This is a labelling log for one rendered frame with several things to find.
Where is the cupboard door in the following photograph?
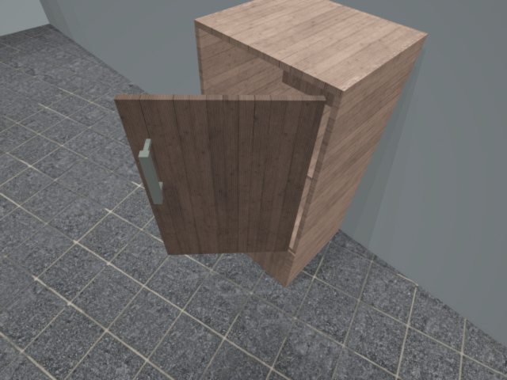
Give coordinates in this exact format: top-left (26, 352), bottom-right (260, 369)
top-left (114, 94), bottom-right (326, 255)

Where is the handle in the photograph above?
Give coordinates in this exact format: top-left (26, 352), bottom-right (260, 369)
top-left (138, 139), bottom-right (163, 204)

